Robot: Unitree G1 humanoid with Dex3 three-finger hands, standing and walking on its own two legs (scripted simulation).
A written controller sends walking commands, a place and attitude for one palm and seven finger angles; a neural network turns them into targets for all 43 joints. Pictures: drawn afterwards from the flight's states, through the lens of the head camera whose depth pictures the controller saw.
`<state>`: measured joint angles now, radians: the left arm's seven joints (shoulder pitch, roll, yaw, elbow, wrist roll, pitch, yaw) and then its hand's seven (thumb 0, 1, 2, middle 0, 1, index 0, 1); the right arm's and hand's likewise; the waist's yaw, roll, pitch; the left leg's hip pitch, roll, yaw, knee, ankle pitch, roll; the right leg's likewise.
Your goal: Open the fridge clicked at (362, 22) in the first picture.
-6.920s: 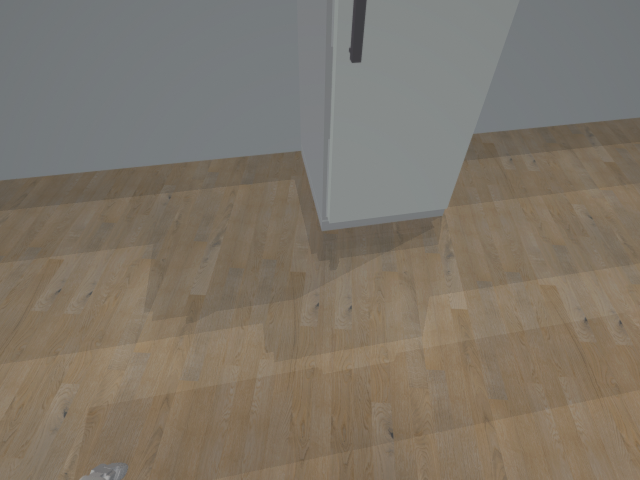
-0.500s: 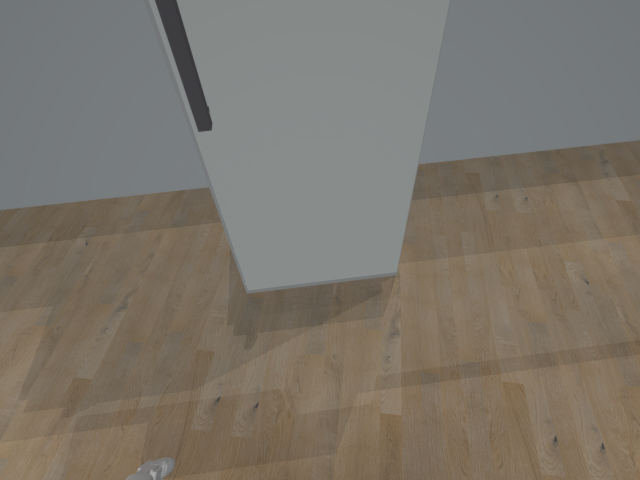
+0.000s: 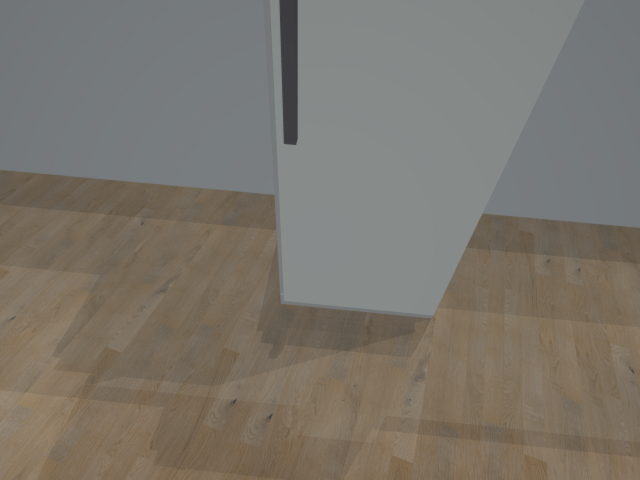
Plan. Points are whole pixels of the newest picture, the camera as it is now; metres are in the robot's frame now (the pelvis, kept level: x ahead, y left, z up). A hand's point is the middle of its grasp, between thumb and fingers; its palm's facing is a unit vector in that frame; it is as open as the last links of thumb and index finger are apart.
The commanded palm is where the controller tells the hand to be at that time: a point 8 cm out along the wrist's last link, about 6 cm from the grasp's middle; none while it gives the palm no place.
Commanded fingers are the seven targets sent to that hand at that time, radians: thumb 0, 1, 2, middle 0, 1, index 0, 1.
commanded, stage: take the last steps up to it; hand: left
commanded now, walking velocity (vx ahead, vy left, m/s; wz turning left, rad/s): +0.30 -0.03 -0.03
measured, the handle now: (290, 17) +0.77 +0.16 +0.25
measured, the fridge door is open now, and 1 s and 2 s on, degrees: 0 0 0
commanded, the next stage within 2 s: come to a stop and stand still in 0.62 s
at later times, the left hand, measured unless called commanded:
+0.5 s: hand (242, 387) +0.29 +0.17 -0.18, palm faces -0.05 -0.97 -0.22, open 7.3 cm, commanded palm none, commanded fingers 0.00 0.90 0.90 -0.20 -0.30 -0.20 -0.30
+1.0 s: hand (235, 397) +0.27 +0.17 -0.19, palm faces +0.02 -0.99 -0.16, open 7.3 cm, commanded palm none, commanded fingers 0.00 0.90 0.90 -0.20 -0.30 -0.20 -0.30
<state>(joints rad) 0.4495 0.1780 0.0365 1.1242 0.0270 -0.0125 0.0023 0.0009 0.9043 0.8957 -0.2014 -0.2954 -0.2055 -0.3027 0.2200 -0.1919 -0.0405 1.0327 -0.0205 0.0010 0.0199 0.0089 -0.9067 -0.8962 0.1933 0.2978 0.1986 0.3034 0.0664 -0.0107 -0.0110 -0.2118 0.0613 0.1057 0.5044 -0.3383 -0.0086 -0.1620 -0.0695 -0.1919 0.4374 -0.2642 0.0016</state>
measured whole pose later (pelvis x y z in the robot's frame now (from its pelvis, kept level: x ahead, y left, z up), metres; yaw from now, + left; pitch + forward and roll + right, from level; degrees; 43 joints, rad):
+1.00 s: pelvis +0.27 +0.00 +0.00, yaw -3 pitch -1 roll -1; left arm 0.27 0.17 0.03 1.09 0.02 0.04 0.02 0.00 0.91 0.90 -0.20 -0.30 -0.20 -0.30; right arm 0.11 -0.12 -0.02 1.02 -0.01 -0.02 -0.05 0.00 -0.92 -0.90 0.20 0.30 0.20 0.30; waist 0.04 -0.03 0.07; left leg -0.27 0.05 0.14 0.47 -0.17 0.04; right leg -0.30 -0.03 -0.05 0.82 -0.49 0.03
